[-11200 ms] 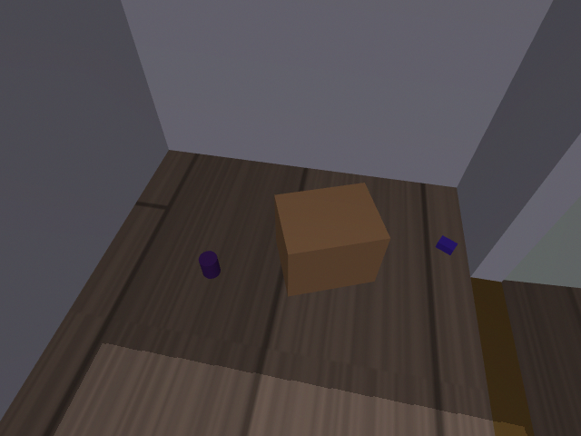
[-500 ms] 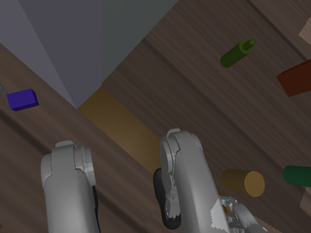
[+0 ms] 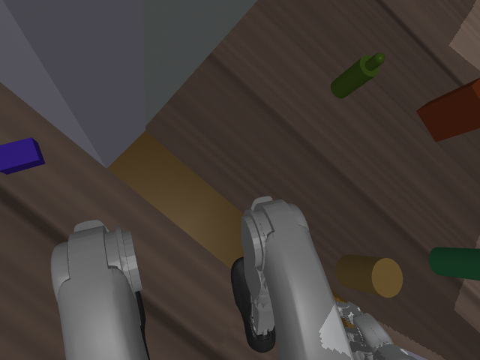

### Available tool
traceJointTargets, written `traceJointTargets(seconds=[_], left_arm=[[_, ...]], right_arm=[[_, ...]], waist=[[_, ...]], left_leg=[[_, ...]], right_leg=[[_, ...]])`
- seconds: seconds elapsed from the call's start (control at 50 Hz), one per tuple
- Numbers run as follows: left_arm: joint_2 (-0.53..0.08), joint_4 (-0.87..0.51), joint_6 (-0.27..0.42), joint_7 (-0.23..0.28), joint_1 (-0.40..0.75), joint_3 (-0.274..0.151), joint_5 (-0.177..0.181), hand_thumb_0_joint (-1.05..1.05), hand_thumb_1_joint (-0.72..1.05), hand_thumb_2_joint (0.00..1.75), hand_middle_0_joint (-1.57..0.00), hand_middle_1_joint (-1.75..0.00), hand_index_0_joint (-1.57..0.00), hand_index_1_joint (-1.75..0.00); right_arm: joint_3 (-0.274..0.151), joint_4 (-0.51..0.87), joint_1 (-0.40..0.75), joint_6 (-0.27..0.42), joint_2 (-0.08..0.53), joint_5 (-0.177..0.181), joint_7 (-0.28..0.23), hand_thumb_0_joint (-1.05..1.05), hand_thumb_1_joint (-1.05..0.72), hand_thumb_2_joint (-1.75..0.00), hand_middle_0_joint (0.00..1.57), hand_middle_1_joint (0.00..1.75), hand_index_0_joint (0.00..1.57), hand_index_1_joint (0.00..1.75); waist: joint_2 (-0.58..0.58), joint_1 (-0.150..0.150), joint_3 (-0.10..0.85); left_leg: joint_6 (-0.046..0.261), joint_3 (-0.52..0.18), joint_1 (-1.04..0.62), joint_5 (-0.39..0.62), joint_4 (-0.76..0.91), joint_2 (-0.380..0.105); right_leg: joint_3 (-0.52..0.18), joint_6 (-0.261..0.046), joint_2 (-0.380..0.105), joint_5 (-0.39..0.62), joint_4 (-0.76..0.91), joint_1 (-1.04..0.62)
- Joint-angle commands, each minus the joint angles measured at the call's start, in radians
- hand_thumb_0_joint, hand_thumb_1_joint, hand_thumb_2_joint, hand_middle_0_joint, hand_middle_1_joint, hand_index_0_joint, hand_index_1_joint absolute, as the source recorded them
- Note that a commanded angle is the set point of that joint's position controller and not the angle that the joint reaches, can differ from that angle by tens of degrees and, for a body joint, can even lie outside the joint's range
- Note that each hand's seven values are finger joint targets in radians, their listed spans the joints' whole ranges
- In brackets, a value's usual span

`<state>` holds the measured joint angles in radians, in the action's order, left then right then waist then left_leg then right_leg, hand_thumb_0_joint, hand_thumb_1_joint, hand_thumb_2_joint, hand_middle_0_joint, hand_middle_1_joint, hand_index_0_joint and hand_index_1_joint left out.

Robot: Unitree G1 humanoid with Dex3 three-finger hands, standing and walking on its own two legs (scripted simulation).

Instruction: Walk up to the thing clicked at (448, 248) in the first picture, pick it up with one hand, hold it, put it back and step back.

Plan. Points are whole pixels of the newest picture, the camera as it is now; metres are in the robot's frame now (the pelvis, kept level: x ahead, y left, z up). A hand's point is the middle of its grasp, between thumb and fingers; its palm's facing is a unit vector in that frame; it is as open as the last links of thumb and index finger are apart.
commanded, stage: rise first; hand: left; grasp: from above
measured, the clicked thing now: (19, 156) +0.46 +0.34 -0.30
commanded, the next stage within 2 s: approach in 1.08 s
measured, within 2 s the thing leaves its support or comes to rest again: neither
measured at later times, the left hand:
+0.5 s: hand out of the picture +0.40 +0.38 -0.17, palm faces -0.44 -0.14 -0.89, open 10.9 cm
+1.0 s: hand out of the picture +0.40 +0.37 -0.17, palm faces -0.44 -0.14 -0.89, open 10.6 cm
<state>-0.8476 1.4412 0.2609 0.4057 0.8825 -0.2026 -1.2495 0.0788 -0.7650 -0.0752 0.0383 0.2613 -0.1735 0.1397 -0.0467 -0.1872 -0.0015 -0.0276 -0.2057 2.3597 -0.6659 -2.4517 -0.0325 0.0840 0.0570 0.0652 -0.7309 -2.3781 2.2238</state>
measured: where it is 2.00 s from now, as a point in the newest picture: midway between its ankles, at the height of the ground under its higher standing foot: (197, 332)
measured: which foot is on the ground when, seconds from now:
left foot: down 0.00-1.00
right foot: down 0.00-1.00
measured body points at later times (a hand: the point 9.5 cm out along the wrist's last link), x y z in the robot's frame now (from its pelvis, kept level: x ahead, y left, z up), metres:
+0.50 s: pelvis +0.00 +0.00 +0.01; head +0.23 +0.10 +0.38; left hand +0.42 +0.38 -0.12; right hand +0.09 -0.27 -0.10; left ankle +0.07 +0.14 -0.28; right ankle +0.09 -0.13 -0.28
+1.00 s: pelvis +0.00 +0.00 +0.00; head +0.23 +0.10 +0.37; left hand +0.42 +0.38 -0.12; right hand +0.08 -0.26 -0.10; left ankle +0.07 +0.14 -0.28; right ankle +0.09 -0.13 -0.28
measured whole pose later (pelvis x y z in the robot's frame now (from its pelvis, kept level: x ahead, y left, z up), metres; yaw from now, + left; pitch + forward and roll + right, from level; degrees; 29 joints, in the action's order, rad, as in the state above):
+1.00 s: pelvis +0.00 +0.00 +0.00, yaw +0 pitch +31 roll -10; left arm -0.85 1.45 0.25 0.39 0.88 -0.18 -1.25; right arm 0.09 -0.76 -0.10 0.04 0.26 -0.17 0.14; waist -0.04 -0.20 0.01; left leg -0.02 -0.20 2.36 -0.65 -2.44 -0.03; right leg 0.08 0.06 0.06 -0.72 -2.37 2.22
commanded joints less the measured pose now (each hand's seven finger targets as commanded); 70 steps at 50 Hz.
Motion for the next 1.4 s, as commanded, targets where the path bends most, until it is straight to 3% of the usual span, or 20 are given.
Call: traceJointTargets(seconds=[0.0, 0.02, 0.08, 0.18, 0.28, 0.34, 0.38, 0.44, 0.54, 0.62, 0.68, 0.76, 0.86, 0.94, 0.98, 1.08, 1.16, 1.18, 1.28, 1.38], left_arm=[[-0.316, -0.139, -0.007, 0.033, 0.250, -0.034, 0.019, 0.00, -0.06, 0.59, -0.52, -0.61, -0.52, -0.61], [-0.327, -0.155, -0.008, 0.034, 0.252, -0.043, 0.021, 0.00, -0.06, 0.59, -0.51, -0.61, -0.52, -0.61], [-0.279, -0.154, -0.011, 0.021, 0.237, -0.016, 0.027, 0.00, -0.06, 0.59, -0.51, -0.62, -0.52, -0.61], [-0.289, -0.161, -0.009, 0.008, 0.216, -0.019, 0.024, 0.00, -0.05, 0.59, -0.53, -0.60, -0.53, -0.60], [-0.268, -0.156, -0.003, 0.008, 0.240, -0.001, 0.030, 0.00, -0.06, 0.59, -0.53, -0.60, -0.53, -0.60], [-0.295, -0.164, 0.004, 0.014, 0.246, -0.019, 0.018, 0.00, -0.05, 0.59, -0.54, -0.59, -0.54, -0.59], [-0.270, -0.141, 0.005, 0.015, 0.242, -0.001, 0.019, 0.00, -0.05, 0.59, -0.54, -0.58, -0.54, -0.59], [-0.302, -0.161, 0.010, 0.023, 0.277, -0.017, 0.017, 0.00, -0.05, 0.59, -0.54, -0.58, -0.54, -0.59], [-0.271, -0.120, 0.008, 0.025, 0.271, 0.006, 0.013, 0.00, -0.02, 0.56, -0.56, -0.57, -0.56, -0.57], [-0.293, -0.118, 0.003, 0.034, 0.284, -0.002, 0.012, 0.00, -0.01, 0.56, -0.56, -0.56, -0.57, -0.56], [-0.317, -0.140, 0.000, 0.039, 0.260, -0.025, 0.004, 0.00, 0.00, 0.55, -0.56, -0.58, -0.57, -0.57], [-0.275, -0.109, -0.008, 0.038, 0.272, 0.008, 0.008, 0.00, -0.02, 0.56, -0.55, -0.59, -0.56, -0.58], [-0.322, -0.157, -0.011, 0.038, 0.267, -0.029, 0.011, 0.00, -0.01, 0.55, -0.57, -0.56, -0.57, -0.55], [-0.266, -0.107, -0.014, 0.021, 0.247, 0.010, 0.021, 0.00, -0.01, 0.55, -0.55, -0.58, -0.56, -0.57], [-0.304, -0.128, -0.007, 0.022, 0.257, -0.015, 0.025, 0.00, 0.00, 0.54, -0.57, -0.56, -0.57, -0.55], [-0.281, -0.120, 0.001, 0.018, 0.247, 0.008, 0.023, 0.00, 0.00, 0.54, -0.57, -0.55, -0.57, -0.54], [-0.328, -0.159, 0.011, 0.028, 0.266, -0.027, 0.014, 0.00, -0.06, 0.62, -0.59, -0.50, -0.55, -0.54], [-0.332, -0.152, 0.008, 0.032, 0.271, -0.030, 0.012, 0.00, -0.02, 0.55, -0.54, -0.55, -0.54, -0.54], [-0.250, -0.100, 0.010, 0.036, 0.372, 0.055, 0.007, 0.00, -0.07, 0.60, -0.49, -0.60, -0.49, -0.59], [-0.183, -0.079, -0.001, 0.053, 0.463, 0.124, 0.000, 0.00, -0.08, 0.60, -0.49, -0.60, -0.49, -0.60]], right_arm=[[-0.070, 0.015, -0.191, -0.003, 0.257, -0.001, -0.008, 0.00, -0.90, -0.90, 0.20, 0.30, 0.20, 0.30], [-0.071, 0.013, -0.190, -0.003, 0.258, 0.002, -0.010, 0.00, -0.90, -0.90, 0.20, 0.30, 0.20, 0.30], [-0.076, 0.021, -0.185, -0.007, 0.256, 0.002, -0.009, 0.00, -0.90, -0.90, 0.20, 0.30, 0.20, 0.30], [-0.077, 0.021, -0.195, -0.014, 0.261, 0.010, -0.008, 0.00, -0.90, -0.90, 0.20, 0.30, 0.20, 0.30], [-0.079, 0.026, -0.189, -0.012, 0.259, 0.016, -0.009, 0.00, -0.90, -0.90, 0.20, 0.30, 0.20, 0.30], [-0.076, 0.019, -0.194, -0.012, 0.258, 0.016, -0.013, 0.00, -0.90, -0.90, 0.20, 0.30, 0.20, 0.30], [-0.075, 0.019, -0.200, -0.007, 0.258, 0.013, -0.010, 0.00, -0.90, -0.90, 0.20, 0.30, 0.20, 0.30], [-0.072, 0.017, -0.194, -0.006, 0.260, 0.012, -0.014, 0.00, -0.90, -0.90, 0.20, 0.30, 0.20, 0.30], [-0.069, 0.017, -0.193, -0.001, 0.263, 0.006, -0.016, 0.00, -0.90, -0.90, 0.20, 0.30, 0.20, 0.30], [-0.068, 0.018, -0.196, 0.003, 0.268, 0.006, -0.016, 0.00, -0.90, -0.90, 0.20, 0.30, 0.20, 0.30], [-0.067, 0.023, -0.182, 0.002, 0.265, 0.005, -0.017, 0.00, -0.90, -0.90, 0.20, 0.30, 0.20, 0.30], [-0.067, 0.020, -0.186, 0.003, 0.261, 0.005, -0.016, 0.00, -0.90, -0.90, 0.20, 0.30, 0.20, 0.30], [-0.066, 0.019, -0.191, 0.008, 0.264, 0.003, -0.015, 0.00, -0.90, -0.90, 0.20, 0.30, 0.20, 0.30], [-0.066, 0.020, -0.193, 0.009, 0.262, 0.005, -0.012, 0.00, -0.90, -0.90, 0.20, 0.30, 0.20, 0.30], [-0.064, 0.021, -0.200, 0.009, 0.268, 0.005, -0.013, 0.00, -0.90, -0.90, 0.20, 0.30, 0.20, 0.30], [-0.063, 0.023, -0.185, 0.012, 0.263, 0.008, -0.011, 0.00, -0.90, -0.90, 0.20, 0.30, 0.20, 0.30], [-0.062, 0.022, -0.193, 0.011, 0.265, 0.005, -0.011, 0.00, -0.90, -0.90, 0.20, 0.30, 0.20, 0.30], [-0.062, 0.019, -0.194, 0.012, 0.266, 0.006, -0.012, 0.00, -0.89, -0.89, 0.20, 0.30, 0.20, 0.30], [-0.053, 0.008, -0.210, 0.018, 0.269, 0.000, -0.013, 0.00, -0.89, -0.89, 0.20, 0.30, 0.20, 0.30], [-0.044, 0.001, -0.235, 0.033, 0.278, -0.005, -0.018, 0.00, -0.89, -0.89, 0.20, 0.30, 0.20, 0.30]], waist=[[0.326, 0.011, 0.693], [0.334, 0.025, 0.702], [0.356, 0.013, 0.696], [0.343, 0.023, 0.690], [0.324, 0.005, 0.650], [0.333, 0.016, 0.679], [0.314, 0.000, 0.661], [0.345, 0.009, 0.690], [0.336, -0.008, 0.659], [0.320, -0.009, 0.655], [0.364, 0.023, 0.714], [0.333, -0.009, 0.659], [0.376, 0.016, 0.712], [0.323, -0.011, 0.646], [0.326, -0.003, 0.652], [0.334, 0.001, 0.644], [0.358, 0.010, 0.700], [0.352, 0.011, 0.692], [0.330, -0.065, 0.621], [0.376, -0.104, 0.634]], left_leg=[[0.050, 0.134, -0.549, 0.171, 0.223, 0.003], [0.049, 0.136, -0.568, 0.182, 0.224, 0.002], [0.044, 0.130, -0.577, 0.173, 0.239, 0.002], [0.043, 0.128, -0.575, 0.166, 0.254, 0.006], [0.046, 0.125, -0.556, 0.130, 0.257, 0.004], [0.044, 0.127, -0.570, 0.148, 0.255, 0.006], [0.046, 0.128, -0.560, 0.156, 0.249, 0.005], [0.044, 0.129, -0.583, 0.173, 0.246, 0.003], [0.043, 0.125, -0.574, 0.149, 0.251, 0.005], [0.045, 0.127, -0.555, 0.129, 0.248, 0.005], [0.040, 0.129, -0.597, 0.160, 0.251, 0.006], [0.045, 0.129, -0.556, 0.131, 0.250, 0.005], [0.041, 0.134, -0.590, 0.175, 0.245, 0.006], [0.047, 0.128, -0.544, 0.138, 0.247, 0.006], [0.047, 0.131, -0.538, 0.137, 0.245, 0.008], [0.044, 0.127, -0.550, 0.117, 0.252, 0.006], [0.042, 0.131, -0.571, 0.155, 0.240, 0.007], [0.043, 0.132, -0.580, 0.164, 0.239, 0.006], [0.044, 0.116, -0.544, 0.115, 0.234, 0.001], [0.034, 0.104, -0.586, 0.110, 0.247, -0.003]], right_leg=[[0.097, -0.080, 0.016, 0.261, 0.248, -0.291], [0.095, -0.080, 0.014, 0.268, 0.248, -0.291], [0.105, -0.084, 0.014, 0.258, 0.240, -0.267], [0.105, -0.086, 0.013, 0.251, 0.244, -0.273], [0.105, -0.086, 0.013, 0.222, 0.256, -0.242], [0.103, -0.086, 0.013, 0.233, 0.254, -0.262], [0.102, -0.083, 0.012, 0.243, 0.259, -0.265], [0.100, -0.082, 0.013, 0.256, 0.255, -0.267], [0.108, -0.083, 0.012, 0.235, 0.255, -0.247], [0.106, -0.082, 0.011, 0.220, 0.260, -0.249], [0.105, -0.085, 0.013, 0.242, 0.246, -0.261], [0.105, -0.085, 0.014, 0.225, 0.255, -0.238], [0.102, -0.083, 0.011, 0.259, 0.243, -0.273], [0.105, -0.082, 0.012, 0.234, 0.253, -0.245], [0.102, -0.080, 0.009, 0.229, 0.258, -0.266], [0.106, -0.085, 0.012, 0.208, 0.253, -0.240], [0.101, -0.083, 0.013, 0.241, 0.249, -0.271], [0.103, -0.082, 0.010, 0.247, 0.245, -0.264], [0.113, -0.083, 0.013, 0.215, 0.249, -0.208], [0.131, -0.085, 0.014, 0.217, 0.248, -0.195]])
